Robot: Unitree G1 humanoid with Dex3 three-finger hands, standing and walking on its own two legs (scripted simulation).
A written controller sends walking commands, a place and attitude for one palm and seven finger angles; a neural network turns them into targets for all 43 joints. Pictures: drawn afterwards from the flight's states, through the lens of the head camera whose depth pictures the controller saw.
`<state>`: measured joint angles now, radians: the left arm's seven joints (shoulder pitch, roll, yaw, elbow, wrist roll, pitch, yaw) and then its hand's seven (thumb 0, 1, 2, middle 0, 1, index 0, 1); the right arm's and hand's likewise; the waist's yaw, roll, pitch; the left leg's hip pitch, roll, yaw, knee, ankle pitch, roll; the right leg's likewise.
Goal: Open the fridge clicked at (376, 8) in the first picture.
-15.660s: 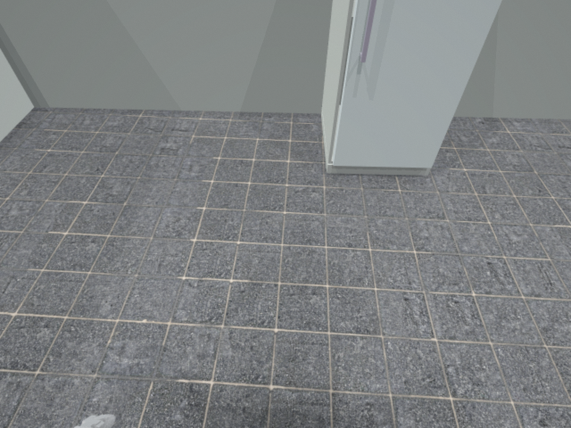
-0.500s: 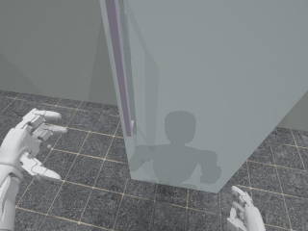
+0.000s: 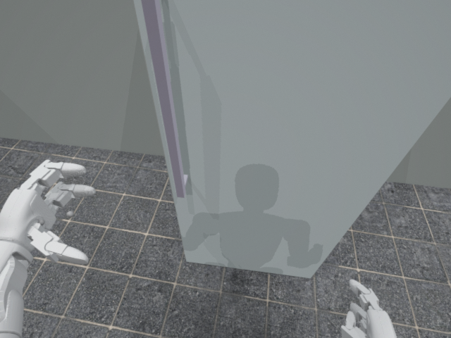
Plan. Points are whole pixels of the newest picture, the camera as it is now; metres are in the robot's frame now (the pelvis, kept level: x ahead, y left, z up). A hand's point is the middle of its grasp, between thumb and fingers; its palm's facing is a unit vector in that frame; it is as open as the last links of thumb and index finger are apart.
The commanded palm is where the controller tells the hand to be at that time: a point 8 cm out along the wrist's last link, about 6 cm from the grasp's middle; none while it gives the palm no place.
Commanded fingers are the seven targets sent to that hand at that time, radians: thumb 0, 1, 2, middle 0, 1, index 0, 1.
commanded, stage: raise the hand to about handle height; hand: left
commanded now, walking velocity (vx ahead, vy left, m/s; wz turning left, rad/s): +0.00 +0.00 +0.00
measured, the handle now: (173, 119) +0.47 +0.14 +0.14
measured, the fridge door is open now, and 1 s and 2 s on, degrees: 0 0 0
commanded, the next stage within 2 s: move the hooked fingers beside the handle in 0.04 s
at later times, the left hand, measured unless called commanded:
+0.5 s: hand (89, 200) +0.30 +0.25 +0.10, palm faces +0.00 -1.00 -0.03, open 14.0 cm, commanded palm +0.27 +0.30 +0.10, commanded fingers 0.00 -0.50 0.30 -0.30 -1.20 -0.30 -1.20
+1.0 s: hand (115, 181) +0.34 +0.22 +0.10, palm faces -0.01 -1.00 -0.04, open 14.0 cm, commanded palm +0.32 +0.28 +0.10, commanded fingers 0.00 -0.50 0.30 -0.30 -1.20 -0.30 -1.20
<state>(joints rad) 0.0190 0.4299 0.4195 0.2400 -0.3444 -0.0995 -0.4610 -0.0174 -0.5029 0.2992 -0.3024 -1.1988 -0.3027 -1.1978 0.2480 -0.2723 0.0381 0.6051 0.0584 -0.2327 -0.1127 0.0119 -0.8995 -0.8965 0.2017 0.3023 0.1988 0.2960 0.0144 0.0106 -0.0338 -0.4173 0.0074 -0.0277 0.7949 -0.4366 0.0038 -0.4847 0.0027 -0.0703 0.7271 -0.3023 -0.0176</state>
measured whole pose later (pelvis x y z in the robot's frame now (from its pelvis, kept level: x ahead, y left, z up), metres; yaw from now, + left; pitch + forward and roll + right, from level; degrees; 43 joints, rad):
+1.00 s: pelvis +0.00 +0.00 +0.00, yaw -1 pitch +6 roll -1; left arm -0.21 0.38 0.32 0.41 -0.27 -0.12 -0.36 -0.02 -0.50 0.30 -0.30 -1.20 -0.30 -1.20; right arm 0.26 -0.27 0.03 0.63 0.06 -0.20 -0.10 0.01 -0.90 -0.90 0.20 0.30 0.20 0.30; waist -0.01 0.01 -0.06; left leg -0.45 0.00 -0.01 0.77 -0.43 0.00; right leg -0.53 0.00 -0.06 0.73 -0.30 -0.02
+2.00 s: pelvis +0.00 +0.00 -0.01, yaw -2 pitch +10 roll -1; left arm -0.48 0.39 0.31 0.71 -0.20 -0.21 -0.29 -0.02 -0.50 0.30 -0.30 -1.20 -0.30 -1.20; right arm 0.33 -0.26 0.02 0.64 0.05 -0.12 -0.06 0.01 -0.90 -0.90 0.20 0.30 0.20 0.30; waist -0.06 0.01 -0.08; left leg -0.56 0.01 0.01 0.82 -0.44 0.01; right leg -0.64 0.01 -0.03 0.76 -0.29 -0.01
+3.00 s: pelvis +0.00 +0.00 -0.01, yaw -2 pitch +10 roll -1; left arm -0.49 0.32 0.25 0.70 -0.19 -0.22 -0.23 -0.02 -0.50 0.30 -0.30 -1.20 -0.30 -1.20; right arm 0.31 -0.25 0.02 0.65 0.05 -0.12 -0.06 0.01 -0.90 -0.90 0.20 0.30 0.20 0.30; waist -0.05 0.01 -0.08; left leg -0.55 0.01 0.00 0.82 -0.44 0.00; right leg -0.64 0.01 -0.04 0.76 -0.30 -0.02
